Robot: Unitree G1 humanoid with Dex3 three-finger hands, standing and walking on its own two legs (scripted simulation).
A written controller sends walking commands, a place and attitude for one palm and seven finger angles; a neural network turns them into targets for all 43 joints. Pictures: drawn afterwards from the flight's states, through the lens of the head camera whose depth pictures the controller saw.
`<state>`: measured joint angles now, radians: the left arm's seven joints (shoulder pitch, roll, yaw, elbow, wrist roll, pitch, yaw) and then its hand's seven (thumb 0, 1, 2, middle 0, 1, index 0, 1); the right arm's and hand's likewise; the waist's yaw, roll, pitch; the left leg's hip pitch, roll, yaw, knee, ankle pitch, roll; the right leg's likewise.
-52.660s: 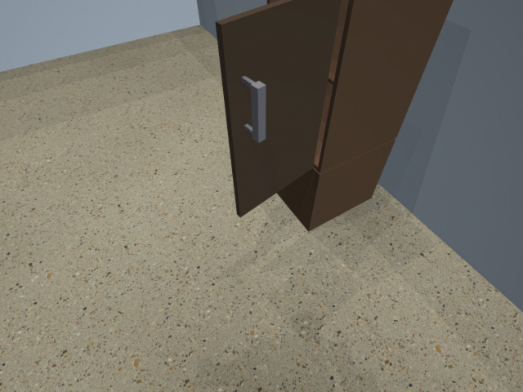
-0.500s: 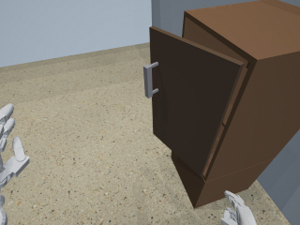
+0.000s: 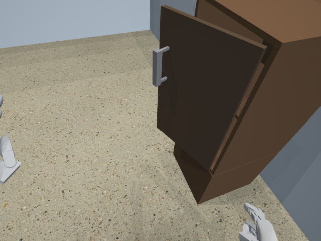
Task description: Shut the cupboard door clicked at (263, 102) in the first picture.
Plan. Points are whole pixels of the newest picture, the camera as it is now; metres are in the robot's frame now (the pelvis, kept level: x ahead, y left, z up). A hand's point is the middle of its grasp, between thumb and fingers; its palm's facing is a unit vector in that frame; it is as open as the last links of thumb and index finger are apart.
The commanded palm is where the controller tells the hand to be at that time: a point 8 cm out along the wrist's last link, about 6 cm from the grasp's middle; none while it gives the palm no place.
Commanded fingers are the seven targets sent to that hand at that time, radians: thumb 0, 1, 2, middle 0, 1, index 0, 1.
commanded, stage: step back with the hand held close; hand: left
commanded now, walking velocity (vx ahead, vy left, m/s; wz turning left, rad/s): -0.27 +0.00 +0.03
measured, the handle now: (161, 66) +0.67 +0.04 +0.08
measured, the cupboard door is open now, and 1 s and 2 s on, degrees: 23 23 23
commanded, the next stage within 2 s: stop stepping back and stand still in 1.06 s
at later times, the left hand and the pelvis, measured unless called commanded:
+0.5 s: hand (5, 191) +0.16 +0.26 +0.17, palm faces +0.47 -0.76 -0.45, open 7.4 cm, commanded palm +0.09 +0.29 +0.19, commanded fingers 0.00 0.90 0.90 -0.20 -0.30 -0.20 -0.30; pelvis -0.05 -0.01 -0.02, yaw +0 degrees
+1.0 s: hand (14, 231) +0.11 +0.21 +0.18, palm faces +0.28 -0.85 -0.45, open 7.4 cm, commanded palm +0.03 +0.26 +0.19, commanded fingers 0.00 0.90 0.90 -0.20 -0.30 -0.20 -0.30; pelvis -0.13 -0.03 +0.01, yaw -4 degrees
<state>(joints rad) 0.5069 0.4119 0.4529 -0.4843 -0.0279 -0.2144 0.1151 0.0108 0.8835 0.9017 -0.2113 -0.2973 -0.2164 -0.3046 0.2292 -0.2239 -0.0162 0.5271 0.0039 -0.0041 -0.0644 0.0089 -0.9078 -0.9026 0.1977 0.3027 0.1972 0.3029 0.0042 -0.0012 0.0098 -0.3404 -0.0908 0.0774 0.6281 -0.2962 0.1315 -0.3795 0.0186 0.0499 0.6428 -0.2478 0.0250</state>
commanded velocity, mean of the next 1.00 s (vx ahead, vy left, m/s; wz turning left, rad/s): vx -0.38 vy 0.00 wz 0.02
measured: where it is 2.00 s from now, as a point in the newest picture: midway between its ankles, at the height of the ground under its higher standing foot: outside the picture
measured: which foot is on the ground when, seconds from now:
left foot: down 0.00-1.00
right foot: down 0.00-0.66, up 0.68-0.98, down 1.00-1.00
